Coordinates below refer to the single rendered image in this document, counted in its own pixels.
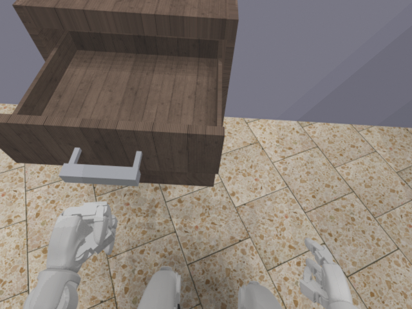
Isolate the cabinet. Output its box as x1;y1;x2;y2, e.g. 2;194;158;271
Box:
12;0;239;187

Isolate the handle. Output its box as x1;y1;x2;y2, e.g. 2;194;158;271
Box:
59;147;142;186

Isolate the left robot thigh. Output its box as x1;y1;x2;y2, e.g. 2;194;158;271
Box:
137;270;181;309

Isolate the left robot forearm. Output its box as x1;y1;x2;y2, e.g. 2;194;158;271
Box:
23;268;81;309

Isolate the right robot hand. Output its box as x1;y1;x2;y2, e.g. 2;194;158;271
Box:
300;238;353;309

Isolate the robot thigh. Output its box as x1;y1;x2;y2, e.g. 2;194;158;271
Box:
238;284;282;309
137;270;181;309

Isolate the left robot hand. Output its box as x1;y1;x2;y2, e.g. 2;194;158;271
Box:
46;201;118;273

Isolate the drawer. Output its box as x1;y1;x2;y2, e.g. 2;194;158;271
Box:
0;30;225;174

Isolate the right robot thigh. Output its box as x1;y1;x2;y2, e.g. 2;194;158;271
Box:
238;284;282;309

